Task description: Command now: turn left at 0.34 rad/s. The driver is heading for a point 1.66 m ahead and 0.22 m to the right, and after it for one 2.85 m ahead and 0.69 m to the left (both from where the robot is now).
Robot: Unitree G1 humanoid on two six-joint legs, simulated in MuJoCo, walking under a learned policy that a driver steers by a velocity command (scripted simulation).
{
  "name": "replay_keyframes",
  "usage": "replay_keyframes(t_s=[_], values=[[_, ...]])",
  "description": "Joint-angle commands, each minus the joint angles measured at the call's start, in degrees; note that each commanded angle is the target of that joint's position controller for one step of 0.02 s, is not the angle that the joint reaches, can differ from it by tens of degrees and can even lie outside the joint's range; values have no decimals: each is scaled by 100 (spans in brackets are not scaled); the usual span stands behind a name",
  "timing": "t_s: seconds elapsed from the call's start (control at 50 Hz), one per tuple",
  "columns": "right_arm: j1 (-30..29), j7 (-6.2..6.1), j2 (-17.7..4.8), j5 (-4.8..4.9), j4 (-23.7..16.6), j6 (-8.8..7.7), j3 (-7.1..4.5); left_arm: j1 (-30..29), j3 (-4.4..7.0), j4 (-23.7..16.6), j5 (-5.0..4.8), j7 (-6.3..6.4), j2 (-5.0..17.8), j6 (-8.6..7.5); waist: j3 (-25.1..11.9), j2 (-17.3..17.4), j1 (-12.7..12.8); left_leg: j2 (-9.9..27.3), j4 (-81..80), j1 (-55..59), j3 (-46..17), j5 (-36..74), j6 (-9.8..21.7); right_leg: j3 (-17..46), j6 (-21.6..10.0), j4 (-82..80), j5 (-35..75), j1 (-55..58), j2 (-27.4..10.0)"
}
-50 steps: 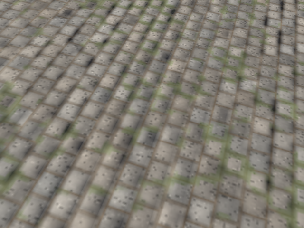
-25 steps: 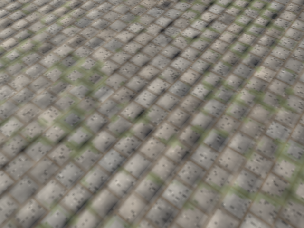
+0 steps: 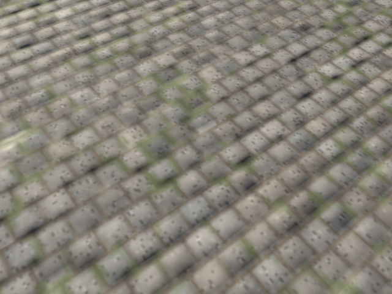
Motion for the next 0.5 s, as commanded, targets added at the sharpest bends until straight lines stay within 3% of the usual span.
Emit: replay_keyframes(t_s=[0.02,0.06,0.08,0.1,0.12,0.14,0.18,0.22,0.26,0.3,0.32,0.34,0.36,0.38,0.5], values=[[-136,13,-840,17,-352,-34,-208,-34,108,-454,-19,-68,468,-143,-749,925,7,1452,-463,693,-1596,1670,985,-105,-125,-755,154,360,-2],[-134,-7,-636,48,-314,-37,-124,220,90,-424,75,-106,437,-205,-763,746,195,1148,-270,372,-1476,1190,580,-23,-336,-2045,1502,1268,-183],[91,-18,-407,-57,-306,-69,-51,298,134,-504,190,-79,780,-215,-895,-3,40,735,361,14,-1021,242,200,753,-616,-2209,2485,1767,-1040],[393,-13,-370,-60,-284,-111,-62,17,125,-476,273,-69,951,-192,-660,-1079,-376,58,779,-387,-169,-1169,-128,1551,-1382,-2249,3110,1491,-1711],[249,-37,-622,-123,-271,-132,-117,-120,36,-544,232,-60,603,-214,-642,-1214,-213,253,1110,-233,15,-1693,-381,1884,-1854,-2414,2828,1168,-2009],[50,-46,-751,-78,-270,-130,-176,-174,-5,-558,192,-46,502,-234,-541,-1106,-105,343,1329,-277,65,-1625,-469,1744,-1816,-2399,2625,1236,-1840],[-101,-62,-615,-54,-229,-72,-178,-114,30,-507,98,-7,662,-246,-509,-1001,12,449,1468,-514,130,-1587,-610,1481,-1626,-2292,2651,1547,-1639],[7,-21,-347,-5,-116,-41,-103,-147,4,-480,61,7,635,-212,-535,-822,-35,555,1113,-239,300,-1483,-678,1093,-1487,-2116,3143,1535,-1424],[172,4,-147,16,55,-53,-49,-156,-31,-468,18,-18,536,-136,-613,-844,-89,468,-19,363,605,-475,-660,667,-1300,-1894,3276,1490,-1091],[108,19,-308,-53,72,-45,-64,151,-78,-409,23,-59,417,-142,-695,-684,20,588,-664,1027,420,837,-534,533,-945,-1836,2572,1323,-881],[55,3,-531,-76,-17,-32,-92,258,-109,-411,102,-100,365,-192,-745,-308,142,899,-511,1261,105,1736,-402,386,-719,-1720,1952,1107,-714],[36,11,-689,-58,99,-22,-145,462,-113,-407,124,-139,344,-226,-721,333,375,861,-174,1024,129,1250,-157,29,-523,-1798,1295,1121,-400],[28,47,-452,-54,44,-37,-112,224,-117,-391,139,-148,429,-231,-626,213,138,801,-243,787,133,802,-61,-87,-400,-1633,1084,1209,-332],[44,57,-332,-91,90,-58,-67,81,-124,-430,121,-157,385,-229,-515,199,123,813,-334,665,83,609,-80,-132,-382,-1573,1068,1171,-314],[149,6,-309,-91,197,-170,-24,150,-148,-418,83,-90,284,-153,-316,311,140,769,-355,446,74,624,-155,-143,-396,-1452,1309,1161,-323]])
